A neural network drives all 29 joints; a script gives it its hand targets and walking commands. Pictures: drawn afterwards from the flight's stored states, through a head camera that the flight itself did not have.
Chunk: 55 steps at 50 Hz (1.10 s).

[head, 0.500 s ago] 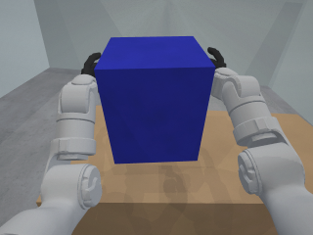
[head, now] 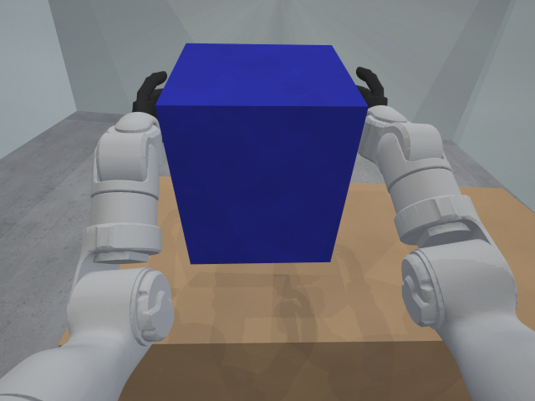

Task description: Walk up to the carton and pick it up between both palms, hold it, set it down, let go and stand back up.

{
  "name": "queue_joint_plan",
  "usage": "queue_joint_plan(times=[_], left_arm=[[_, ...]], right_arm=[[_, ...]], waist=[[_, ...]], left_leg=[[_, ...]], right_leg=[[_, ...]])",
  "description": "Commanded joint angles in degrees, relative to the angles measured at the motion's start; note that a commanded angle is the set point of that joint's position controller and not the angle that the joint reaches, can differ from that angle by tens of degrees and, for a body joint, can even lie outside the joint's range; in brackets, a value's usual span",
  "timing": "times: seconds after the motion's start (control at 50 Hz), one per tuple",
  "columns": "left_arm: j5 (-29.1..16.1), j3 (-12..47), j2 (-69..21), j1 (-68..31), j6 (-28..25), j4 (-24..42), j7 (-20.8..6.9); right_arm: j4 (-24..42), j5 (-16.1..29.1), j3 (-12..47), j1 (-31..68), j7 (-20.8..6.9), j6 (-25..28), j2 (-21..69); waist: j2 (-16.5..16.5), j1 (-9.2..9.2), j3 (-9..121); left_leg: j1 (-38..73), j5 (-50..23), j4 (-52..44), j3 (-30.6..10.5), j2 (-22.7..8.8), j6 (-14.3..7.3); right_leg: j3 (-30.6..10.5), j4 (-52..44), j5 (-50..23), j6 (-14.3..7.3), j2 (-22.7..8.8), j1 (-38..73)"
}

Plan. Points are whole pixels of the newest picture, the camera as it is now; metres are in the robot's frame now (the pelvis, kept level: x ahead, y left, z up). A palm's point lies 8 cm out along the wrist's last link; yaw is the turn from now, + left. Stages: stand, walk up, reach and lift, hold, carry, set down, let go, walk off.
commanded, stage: set down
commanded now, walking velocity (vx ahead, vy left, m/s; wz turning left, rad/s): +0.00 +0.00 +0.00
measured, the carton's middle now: (260, 156) +0.39 +0.00 +0.26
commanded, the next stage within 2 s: none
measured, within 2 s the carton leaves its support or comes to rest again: neither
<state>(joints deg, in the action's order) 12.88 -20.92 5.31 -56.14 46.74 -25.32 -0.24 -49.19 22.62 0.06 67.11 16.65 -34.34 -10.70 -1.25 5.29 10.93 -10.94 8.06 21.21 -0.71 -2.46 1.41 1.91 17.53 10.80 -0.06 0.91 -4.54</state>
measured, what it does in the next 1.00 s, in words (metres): stands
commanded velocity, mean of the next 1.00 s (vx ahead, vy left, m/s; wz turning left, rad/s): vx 0.00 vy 0.00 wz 0.00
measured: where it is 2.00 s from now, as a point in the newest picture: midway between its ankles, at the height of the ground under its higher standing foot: outside the picture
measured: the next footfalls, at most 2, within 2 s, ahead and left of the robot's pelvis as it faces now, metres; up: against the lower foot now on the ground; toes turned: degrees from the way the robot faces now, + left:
none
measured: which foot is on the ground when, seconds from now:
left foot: down 0.00-1.00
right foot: down 0.00-1.00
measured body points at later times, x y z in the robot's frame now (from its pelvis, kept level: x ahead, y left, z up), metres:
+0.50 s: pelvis +0.01 -0.01 +0.00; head -0.05 +0.02 +0.45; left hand +0.40 +0.17 +0.24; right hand +0.41 -0.14 +0.24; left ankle +0.04 +0.13 -0.75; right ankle -0.01 -0.12 -0.75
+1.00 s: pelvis +0.01 -0.01 +0.00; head -0.04 +0.02 +0.45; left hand +0.40 +0.17 +0.22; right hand +0.42 -0.13 +0.23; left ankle +0.04 +0.13 -0.75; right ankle -0.01 -0.12 -0.75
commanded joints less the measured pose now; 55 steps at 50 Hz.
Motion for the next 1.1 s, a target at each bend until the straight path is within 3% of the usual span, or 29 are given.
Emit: queue_joint_plan(times=[0.0, 0.06, 0.08, 0.18, 0.24, 0.3, 0.36, 0.42, 0.48, 0.6, 0.64, 0.74, 0.86, 0.94, 1.08], left_arm=[[-5.7, 12.9, -30.0, -48.5, -8.8, 0.6, -8.3], [-1.0, 8.0, -27.4, -42.2, -9.4, -4.4, -9.8], [-0.2, 8.1, -27.4, -40.4, -9.5, -5.1, -10.2], [-0.4, 11.4, -28.8, -32.3, -10.0, -2.7, -11.6], [-1.3, 14.7, -31.5, -30.0, -10.8, 2.6, -11.6], [-4.0, 22.0, -35.8, -31.8, -12.4, 11.0, -10.6], [-7.1, 29.6, -38.8, -34.2, -13.9, 19.3, -8.7], [-7.2, 31.3, -38.0, -34.2, -13.6, 20.2, -7.5], [-6.2, 29.4, -36.3, -33.6, -12.5, 17.3, -7.2], [-1.1, 19.3, -32.7, -28.5, -11.0, 7.3, -8.0], [1.2, 15.6, -31.2, -26.0, -10.3, 2.5, -8.7], [2.3, 13.7, -31.7, -25.5, -11.5, 1.9, -9.4], [-0.2, 19.6, -35.4, -26.6, -14.3, 6.7, -8.2], [-1.8, 25.0, -38.2, -26.8, -15.6, 10.6, -6.6], [-2.3, 27.8, -39.1, -24.8, -14.9, 13.3, -4.3]], right_arm=[[9.1, 2.9, 6.7, 45.0, -9.9, 8.1, 35.9], [2.4, -1.4, 2.6, 39.7, -11.3, 10.7, 33.2], [1.4, -2.3, 1.4, 38.4, -11.7, 11.5, 32.2], [0.9, -4.6, -0.4, 31.9, -11.3, 15.8, 29.4], [6.4, -5.0, 2.5, 32.4, -10.6, 18.6, 31.5], [15.8, -3.8, 7.7, 35.2, -10.0, 22.3, 34.6], [25.7, -2.2, 12.7, 38.5, -9.8, 24.8, 37.1], [26.7, -2.5, 14.9, 37.0, -10.0, 24.3, 37.1], [25.3, -3.5, 15.0, 37.5, -10.4, 23.2, 37.3], [16.9, -6.6, 10.0, 34.3, -11.5, 21.9, 36.1], [13.2, -8.0, 7.8, 33.1, -12.0, 21.6, 34.8], [8.1, -10.6, 3.6, 30.2, -13.0, 22.8, 33.4], [11.2, -12.5, 3.4, 31.0, -13.5, 26.8, 33.7], [13.8, -12.3, 5.3, 31.4, -13.9, 28.7, 33.9], [14.3, -10.5, 7.8, 29.6, -15.1, 28.2, 33.0]], waist=[[3.0, -2.70, 12.3], [1.3, -2.97, 5.8], [2.3, -2.65, 5.0], [3.2, 1.14, 5.4], [3.1, 1.95, 7.8], [5.4, 2.82, 13.8], [7.5, 2.57, 20.7], [6.2, 1.94, 19.8], [4.3, 0.07, 16.9], [1.5, -3.35, 9.8], [0.4, -3.62, 5.2], [-0.4, -2.13, 4.6], [1.7, 0.04, 10.8], [4.6, 0.46, 14.0], [5.7, -0.82, 14.6]], left_leg=[[12.9, -6.6, -2.5, 0.3, 4.3, -0.1], [12.7, -3.4, -5.0, 1.4, 4.1, -0.8], [12.5, -4.2, -5.4, 1.5, 4.0, -0.3], [17.2, -16.4, -3.3, 1.7, 4.1, 1.9], [20.3, -24.0, -1.3, 1.6, 4.5, 2.0], [24.7, -31.9, 1.3, 0.9, 4.7, 3.0], [28.3, -36.3, 3.6, 0.1, 4.2, 4.0], [26.4, -29.5, 2.8, 0.2, 4.7, 2.6], [22.0, -18.8, -0.1, 0.8, 4.9, 0.6], [17.1, -8.2, -3.8, 2.8, 4.9, -1.5], [15.1, -4.8, -5.2, 3.3, 5.0, -2.3], [16.4, -7.8, -5.7, 3.6, 4.8, -1.6], [22.6, -18.3, -2.5, 2.8, 4.1, 1.0], [25.2, -22.6, -0.8, 2.0, 3.9, 2.2], [24.3, -20.0, -1.2, 1.9, 3.9, 2.0]], right_leg=[[-0.4, -4.0, -1.4, 2.5, 3.2, -1.9], [0.2, -5.2, 3.0, 2.2, 3.0, -1.4], [0.1, -5.4, 2.3, 2.0, 2.9, 0.0], [1.7, -6.2, -7.3, 2.0, 3.1, 4.3], [3.0, -5.7, -13.8, 2.5, 3.1, 6.1], [3.9, -4.3, -19.5, 2.7, 3.5, 7.0], [4.3, -3.5, -21.4, 2.8, 3.8, 6.4], [3.9, -3.5, -19.2, 3.0, 3.3, 5.9], [3.1, -3.4, -14.2, 3.5, 2.2, 4.8], [2.2, -4.3, -5.6, 4.2, 1.2, 2.4], [2.1, -5.0, -2.2, 4.3, 0.9, 1.7], [3.3, -5.5, -3.4, 4.0, 1.5, 1.9], [5.1, -4.8, -11.0, 3.1, 2.8, 2.0], [5.5, -4.4, -13.5, 2.3, 3.0, 1.6], [4.7, -4.1, -13.1, 2.4, 2.6, 0.6]])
